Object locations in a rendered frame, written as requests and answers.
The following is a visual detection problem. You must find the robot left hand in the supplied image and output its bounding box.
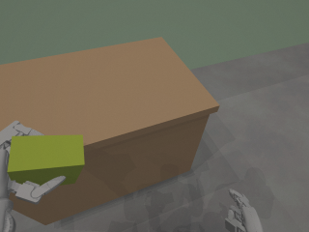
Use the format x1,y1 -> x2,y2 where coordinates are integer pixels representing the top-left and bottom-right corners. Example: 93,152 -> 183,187
0,120 -> 67,205

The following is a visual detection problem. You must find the table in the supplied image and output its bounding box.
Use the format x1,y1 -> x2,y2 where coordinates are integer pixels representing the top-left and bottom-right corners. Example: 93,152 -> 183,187
0,37 -> 220,225

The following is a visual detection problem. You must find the sponge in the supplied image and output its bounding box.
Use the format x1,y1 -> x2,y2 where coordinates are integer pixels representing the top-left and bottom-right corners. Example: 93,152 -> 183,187
7,134 -> 85,186

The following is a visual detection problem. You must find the robot right hand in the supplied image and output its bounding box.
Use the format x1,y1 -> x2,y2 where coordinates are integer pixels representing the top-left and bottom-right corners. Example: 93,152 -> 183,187
225,188 -> 264,232

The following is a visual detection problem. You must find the robot left forearm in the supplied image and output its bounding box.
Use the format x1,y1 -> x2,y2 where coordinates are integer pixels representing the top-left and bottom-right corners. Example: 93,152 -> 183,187
0,198 -> 16,232

